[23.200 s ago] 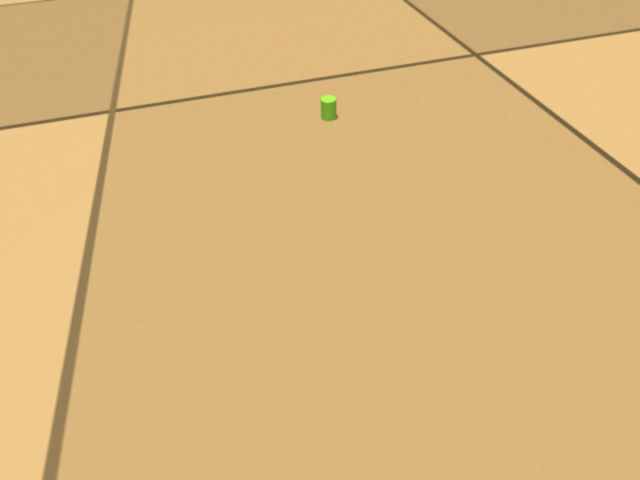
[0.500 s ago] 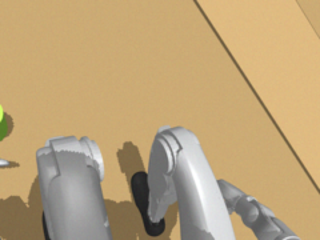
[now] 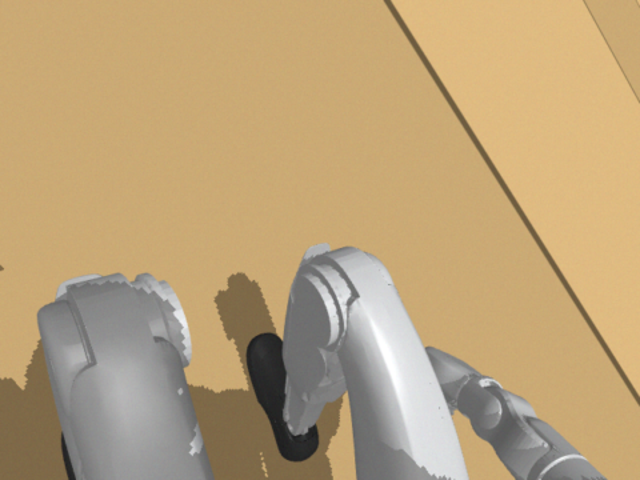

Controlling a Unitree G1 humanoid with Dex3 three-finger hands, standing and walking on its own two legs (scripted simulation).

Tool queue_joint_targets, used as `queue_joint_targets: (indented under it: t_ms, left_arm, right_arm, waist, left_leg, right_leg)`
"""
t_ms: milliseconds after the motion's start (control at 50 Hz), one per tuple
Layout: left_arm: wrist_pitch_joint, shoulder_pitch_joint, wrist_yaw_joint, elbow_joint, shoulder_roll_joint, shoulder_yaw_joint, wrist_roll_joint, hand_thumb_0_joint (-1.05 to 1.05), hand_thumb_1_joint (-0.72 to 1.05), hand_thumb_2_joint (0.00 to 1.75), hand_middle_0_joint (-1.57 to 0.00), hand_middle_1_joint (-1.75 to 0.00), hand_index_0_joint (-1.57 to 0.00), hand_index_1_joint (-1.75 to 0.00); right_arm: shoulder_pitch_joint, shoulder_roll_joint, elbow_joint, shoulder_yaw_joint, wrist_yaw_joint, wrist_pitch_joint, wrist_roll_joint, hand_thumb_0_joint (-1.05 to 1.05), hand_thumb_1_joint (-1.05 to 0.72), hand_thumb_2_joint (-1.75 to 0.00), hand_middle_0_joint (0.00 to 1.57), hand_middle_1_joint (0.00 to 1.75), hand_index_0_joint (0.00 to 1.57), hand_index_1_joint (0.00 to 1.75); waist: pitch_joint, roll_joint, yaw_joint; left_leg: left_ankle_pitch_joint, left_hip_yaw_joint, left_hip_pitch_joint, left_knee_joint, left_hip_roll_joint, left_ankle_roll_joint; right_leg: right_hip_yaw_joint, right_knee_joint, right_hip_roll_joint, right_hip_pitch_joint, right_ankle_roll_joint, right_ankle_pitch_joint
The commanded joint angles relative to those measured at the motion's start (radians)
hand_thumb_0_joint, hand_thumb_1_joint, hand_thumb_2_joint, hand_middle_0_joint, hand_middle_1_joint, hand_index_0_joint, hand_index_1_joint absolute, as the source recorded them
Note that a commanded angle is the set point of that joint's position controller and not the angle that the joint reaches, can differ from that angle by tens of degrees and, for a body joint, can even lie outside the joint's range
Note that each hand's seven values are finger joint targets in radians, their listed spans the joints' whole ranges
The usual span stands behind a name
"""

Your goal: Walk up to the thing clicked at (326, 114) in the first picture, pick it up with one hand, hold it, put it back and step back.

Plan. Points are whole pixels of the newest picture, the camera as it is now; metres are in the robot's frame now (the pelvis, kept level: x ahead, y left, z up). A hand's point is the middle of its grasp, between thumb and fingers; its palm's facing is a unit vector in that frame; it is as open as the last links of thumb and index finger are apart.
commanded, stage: close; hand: left
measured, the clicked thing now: out of the picture +0.40 +0.33 -0.21
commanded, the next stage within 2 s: settle in 0.30 s
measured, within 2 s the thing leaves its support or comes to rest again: leaves its support in 0.44 s
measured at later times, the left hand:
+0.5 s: hand out of the picture +0.39 +0.34 -0.18, palm faces +0.54 -0.84 +0.00, open 11.7 cm
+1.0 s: hand out of the picture +0.38 +0.36 -0.10, palm faces +0.54 -0.84 +0.01, open 11.9 cm
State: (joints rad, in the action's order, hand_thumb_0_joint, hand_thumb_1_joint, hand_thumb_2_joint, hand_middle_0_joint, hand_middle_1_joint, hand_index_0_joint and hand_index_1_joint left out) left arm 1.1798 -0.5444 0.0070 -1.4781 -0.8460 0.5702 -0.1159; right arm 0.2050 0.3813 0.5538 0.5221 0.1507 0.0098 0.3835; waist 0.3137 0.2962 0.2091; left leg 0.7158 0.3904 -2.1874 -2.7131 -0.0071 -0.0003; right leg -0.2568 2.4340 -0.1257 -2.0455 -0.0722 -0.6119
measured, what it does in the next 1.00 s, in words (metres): stands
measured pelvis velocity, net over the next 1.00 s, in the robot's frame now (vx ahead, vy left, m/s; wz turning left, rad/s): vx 0.00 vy -0.01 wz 0.03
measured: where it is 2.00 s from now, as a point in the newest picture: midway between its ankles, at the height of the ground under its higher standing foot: (213, 459)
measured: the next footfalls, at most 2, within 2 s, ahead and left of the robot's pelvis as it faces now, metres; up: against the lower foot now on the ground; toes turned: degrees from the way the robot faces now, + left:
none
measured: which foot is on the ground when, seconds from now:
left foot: down 0.00-1.00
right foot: down 0.00-1.00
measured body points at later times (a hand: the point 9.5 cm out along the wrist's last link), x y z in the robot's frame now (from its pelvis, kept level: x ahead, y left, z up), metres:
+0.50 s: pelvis +0.00 +0.00 +0.00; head +0.21 +0.21 +0.34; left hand +0.36 +0.38 -0.17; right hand +0.18 -0.24 -0.01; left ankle +0.08 +0.12 -0.24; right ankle +0.15 -0.12 -0.24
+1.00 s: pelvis +0.00 -0.01 +0.02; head +0.18 +0.19 +0.38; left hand +0.34 +0.40 -0.09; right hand +0.20 -0.24 -0.02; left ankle +0.08 +0.12 -0.24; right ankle +0.15 -0.13 -0.24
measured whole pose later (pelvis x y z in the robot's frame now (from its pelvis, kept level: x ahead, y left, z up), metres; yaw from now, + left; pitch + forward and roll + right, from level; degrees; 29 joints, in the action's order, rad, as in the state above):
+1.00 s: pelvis +0.00 -0.01 +0.02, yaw +2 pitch +14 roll -16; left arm 0.93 -0.50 -0.02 -1.09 -0.71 0.55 -0.14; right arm 0.10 0.36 0.57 0.38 0.15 0.05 0.28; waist 0.18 0.21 0.16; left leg 0.70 0.33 -2.21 -2.63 -0.01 0.00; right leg -0.22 2.39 -0.09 -2.07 -0.05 -0.62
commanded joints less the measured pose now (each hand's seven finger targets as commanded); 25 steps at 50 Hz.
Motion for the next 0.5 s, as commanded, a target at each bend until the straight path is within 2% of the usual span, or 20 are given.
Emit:
queue_joint_targets:
  t_ms: [0,20,60,140,160,200,220,240,300,340,380,420,440,480]
  left_arm:
    - [0.062,-0.153,0.010,0.083,-0.150,0.022,-0.011,0.00,0.12,0.48,-0.42,-0.40,-0.41,-0.40]
    - [0.061,-0.143,0.018,0.077,-0.159,0.038,-0.013,0.00,0.13,0.52,-0.44,-0.43,-0.43,-0.44]
    - [0.063,-0.140,0.024,0.081,-0.165,0.041,-0.007,0.00,0.19,0.57,-0.50,-0.48,-0.48,-0.49]
    - [0.068,-0.157,0.031,0.102,-0.203,0.051,0.013,0.00,0.28,0.68,-0.61,-0.60,-0.59,-0.61]
    - [0.070,-0.175,0.028,0.106,-0.190,0.027,0.020,0.00,0.27,0.72,-0.64,-0.65,-0.63,-0.66]
    - [0.067,-0.188,0.028,0.115,-0.193,0.023,0.025,0.00,0.24,0.76,-0.69,-0.69,-0.67,-0.71]
    - [0.063,-0.194,0.031,0.111,-0.221,0.047,0.024,0.00,0.23,0.78,-0.72,-0.73,-0.71,-0.74]
    - [0.061,-0.190,0.033,0.118,-0.232,0.051,0.023,0.00,0.23,0.79,-0.73,-0.74,-0.72,-0.75]
    - [0.053,-0.197,0.035,0.120,-0.209,0.050,0.013,0.00,0.23,0.87,-0.78,-0.82,-0.77,-0.84]
    - [0.048,-0.209,0.038,0.113,-0.214,0.050,0.011,0.00,0.20,0.91,-0.83,-0.89,-0.83,-0.90]
    - [0.046,-0.211,0.036,0.112,-0.191,0.029,0.014,0.00,0.18,0.94,-0.88,-0.94,-0.87,-0.95]
    - [0.042,-0.208,0.036,0.117,-0.222,0.046,0.022,0.00,0.15,1.06,-0.95,-1.07,-0.94,-1.10]
    - [0.042,-0.214,0.033,0.126,-0.227,0.032,0.028,0.00,0.13,1.08,-0.96,-1.09,-0.94,-1.11]
    - [0.036,-0.198,0.028,0.144,-0.226,0.046,0.026,0.00,0.17,1.11,-0.99,-1.13,-0.98,-1.15]
  right_arm:
    - [-0.003,0.376,-0.024,-0.122,-0.018,0.008,-0.002,0.00,-0.87,-0.89,0.20,0.30,0.20,0.30]
    - [-0.003,0.376,-0.030,-0.121,-0.018,0.009,-0.005,0.00,-0.87,-0.90,0.20,0.30,0.20,0.30]
    - [-0.005,0.368,-0.030,-0.115,-0.019,0.015,-0.001,0.00,-0.86,-0.89,0.20,0.30,0.20,0.30]
    - [-0.004,0.369,-0.034,-0.112,-0.025,0.024,0.000,0.00,-0.87,-0.90,0.20,0.30,0.20,0.30]
    - [-0.003,0.364,-0.036,-0.107,-0.025,0.025,0.003,0.00,-0.87,-0.90,0.20,0.30,0.20,0.30]
    - [-0.003,0.368,-0.036,-0.109,-0.026,0.029,0.002,0.00,-0.87,-0.90,0.20,0.30,0.20,0.30]
    - [-0.013,0.376,-0.028,-0.111,-0.027,0.032,0.002,0.00,-0.87,-0.90,0.20,0.30,0.20,0.30]
    - [-0.011,0.375,-0.035,-0.109,-0.028,0.034,0.002,0.00,-0.87,-0.90,0.20,0.30,0.20,0.30]
    - [-0.015,0.370,-0.037,-0.107,-0.026,0.036,0.004,0.00,-0.87,-0.90,0.20,0.30,0.20,0.30]
    - [-0.013,0.373,-0.036,-0.106,-0.026,0.036,0.001,0.00,-0.88,-0.90,0.20,0.30,0.20,0.30]
    - [-0.005,0.373,-0.043,-0.108,-0.025,0.035,-0.001,0.00,-0.88,-0.90,0.20,0.30,0.20,0.30]
    - [-0.015,0.375,-0.032,-0.111,-0.026,0.036,0.000,0.00,-0.91,-0.91,0.20,0.30,0.20,0.30]
    - [-0.010,0.372,-0.035,-0.112,-0.025,0.036,-0.002,0.00,-0.90,-0.91,0.20,0.30,0.20,0.30]
    - [-0.014,0.371,-0.037,-0.116,-0.026,0.038,-0.004,0.00,-0.90,-0.91,0.20,0.30,0.20,0.30]
  waist:
    - [-0.487,-0.502,0.109]
    - [-0.478,-0.503,0.103]
    - [-0.487,-0.524,0.097]
    - [-0.486,-0.564,0.106]
    - [-0.483,-0.573,0.116]
    - [-0.474,-0.582,0.125]
    - [-0.481,-0.581,0.125]
    - [-0.483,-0.585,0.117]
    - [-0.490,-0.564,0.123]
    - [-0.486,-0.560,0.128]
    - [-0.471,-0.550,0.133]
    - [-0.483,-0.560,0.125]
    - [-0.474,-0.561,0.124]
    - [-0.490,-0.560,0.112]
  left_leg:
    - [-0.050,-0.058,0.318,0.378,-0.069,-0.028]
    - [-0.053,-0.053,0.321,0.386,-0.073,-0.030]
    - [-0.080,-0.057,0.339,0.385,-0.075,-0.033]
    - [-0.118,-0.059,0.362,0.391,-0.084,-0.039]
    - [-0.121,-0.060,0.363,0.391,-0.085,-0.040]
    - [-0.119,-0.056,0.368,0.394,-0.089,-0.040]
    - [-0.113,-0.052,0.370,0.396,-0.091,-0.040]
    - [-0.111,-0.056,0.367,0.396,-0.090,-0.038]
    - [-0.094,-0.059,0.362,0.390,-0.089,-0.033]
    - [-0.083,-0.057,0.357,0.391,-0.088,-0.032]
    - [-0.068,-0.053,0.353,0.398,-0.089,-0.032]
    - [-0.083,-0.051,0.364,0.395,-0.093,-0.033]
    - [-0.071,-0.056,0.351,0.395,-0.091,-0.030]
    - [-0.082,-0.060,0.360,0.397,-0.091,-0.031]
  right_leg:
    - [-0.134,-0.156,-0.012,0.205,0.066,0.102]
    - [-0.136,-0.151,-0.010,0.201,0.068,0.102]
    - [-0.132,-0.152,-0.014,0.212,0.069,0.119]
    - [-0.131,-0.147,-0.013,0.216,0.072,0.144]
    - [-0.130,-0.149,-0.011,0.226,0.071,0.148]
    - [-0.128,-0.148,-0.011,0.214,0.070,0.148]
    - [-0.129,-0.147,-0.010,0.210,0.071,0.144]
    - [-0.127,-0.149,-0.010,0.215,0.072,0.141]
    - [-0.126,-0.161,-0.013,0.226,0.070,0.132]
    - [-0.130,-0.162,-0.013,0.218,0.070,0.123]
    - [-0.133,-0.164,-0.009,0.212,0.068,0.113]
    - [-0.128,-0.156,-0.010,0.211,0.068,0.125]
    - [-0.126,-0.160,-0.009,0.206,0.070,0.115]
    - [-0.125,-0.163,-0.011,0.216,0.070,0.120]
